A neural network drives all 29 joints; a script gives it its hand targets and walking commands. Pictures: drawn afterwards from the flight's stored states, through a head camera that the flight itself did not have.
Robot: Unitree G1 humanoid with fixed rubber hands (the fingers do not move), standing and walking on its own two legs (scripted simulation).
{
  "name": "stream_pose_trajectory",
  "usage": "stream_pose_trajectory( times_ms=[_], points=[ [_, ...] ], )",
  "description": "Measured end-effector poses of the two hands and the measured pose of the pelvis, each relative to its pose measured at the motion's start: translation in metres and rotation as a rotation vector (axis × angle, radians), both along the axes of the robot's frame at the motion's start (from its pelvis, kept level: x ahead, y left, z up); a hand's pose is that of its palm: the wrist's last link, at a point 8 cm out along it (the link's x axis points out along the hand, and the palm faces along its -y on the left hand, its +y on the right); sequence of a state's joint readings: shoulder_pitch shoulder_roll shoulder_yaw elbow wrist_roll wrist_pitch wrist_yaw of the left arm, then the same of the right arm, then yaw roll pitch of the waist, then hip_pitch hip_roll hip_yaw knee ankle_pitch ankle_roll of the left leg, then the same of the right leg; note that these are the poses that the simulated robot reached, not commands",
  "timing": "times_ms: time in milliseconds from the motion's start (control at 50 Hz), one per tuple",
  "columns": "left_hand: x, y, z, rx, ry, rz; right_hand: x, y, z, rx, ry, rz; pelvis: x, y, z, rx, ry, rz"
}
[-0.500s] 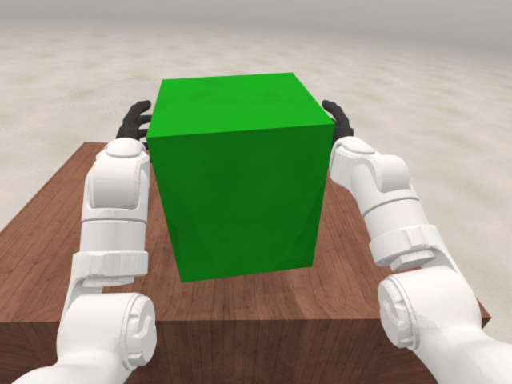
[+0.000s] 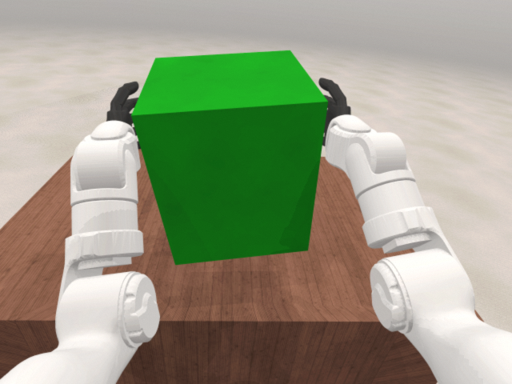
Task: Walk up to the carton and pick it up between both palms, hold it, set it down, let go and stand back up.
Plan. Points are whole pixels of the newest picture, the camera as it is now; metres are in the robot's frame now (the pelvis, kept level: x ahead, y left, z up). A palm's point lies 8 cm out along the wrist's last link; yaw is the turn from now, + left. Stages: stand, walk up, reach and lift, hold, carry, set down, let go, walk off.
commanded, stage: hold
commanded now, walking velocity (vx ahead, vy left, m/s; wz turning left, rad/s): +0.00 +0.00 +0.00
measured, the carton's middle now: (233, 156) +0.38 +0.03 +0.25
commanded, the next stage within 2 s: set down in 1.36 s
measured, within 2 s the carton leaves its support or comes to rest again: neither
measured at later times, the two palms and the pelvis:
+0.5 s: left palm (140, 123) +0.34 +0.16 +0.32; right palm (356, 148) +0.34 -0.14 +0.29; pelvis -0.01 +0.00 +0.00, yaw +0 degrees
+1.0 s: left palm (138, 148) +0.36 +0.17 +0.27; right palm (341, 156) +0.36 -0.13 +0.27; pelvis +0.01 +0.00 +0.00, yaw +0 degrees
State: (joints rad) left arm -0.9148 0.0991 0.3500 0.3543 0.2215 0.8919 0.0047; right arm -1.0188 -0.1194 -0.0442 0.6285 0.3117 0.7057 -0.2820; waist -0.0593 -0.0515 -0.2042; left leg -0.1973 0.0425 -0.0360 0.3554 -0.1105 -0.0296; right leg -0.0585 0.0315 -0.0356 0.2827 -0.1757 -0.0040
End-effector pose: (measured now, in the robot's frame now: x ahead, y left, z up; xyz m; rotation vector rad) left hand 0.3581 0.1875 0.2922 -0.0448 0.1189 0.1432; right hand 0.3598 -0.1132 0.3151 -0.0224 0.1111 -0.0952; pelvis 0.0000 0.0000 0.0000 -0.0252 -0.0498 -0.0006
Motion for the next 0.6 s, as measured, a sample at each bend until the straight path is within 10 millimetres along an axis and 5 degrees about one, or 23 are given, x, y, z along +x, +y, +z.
stream_pose_trajectory(
  times_ms=[200,360,600],
  points=[
    [0.004,-0.013,-0.013,0.130,0.055,0.003,0.010,-0.014,-0.027,0.077,0.055,0.012,0.007,0.001,0.001,0.000,0.009,-0.001],
    [-0.013,-0.035,0.000,0.218,0.039,0.007,-0.009,-0.035,-0.050,0.123,0.037,0.019,0.000,0.001,0.000,-0.001,-0.002,-0.001],
    [-0.012,-0.015,0.029,0.003,-0.060,0.003,-0.013,-0.016,0.005,0.043,-0.056,-0.003,-0.006,-0.001,0.000,0.000,-0.013,-0.002]
  ],
)
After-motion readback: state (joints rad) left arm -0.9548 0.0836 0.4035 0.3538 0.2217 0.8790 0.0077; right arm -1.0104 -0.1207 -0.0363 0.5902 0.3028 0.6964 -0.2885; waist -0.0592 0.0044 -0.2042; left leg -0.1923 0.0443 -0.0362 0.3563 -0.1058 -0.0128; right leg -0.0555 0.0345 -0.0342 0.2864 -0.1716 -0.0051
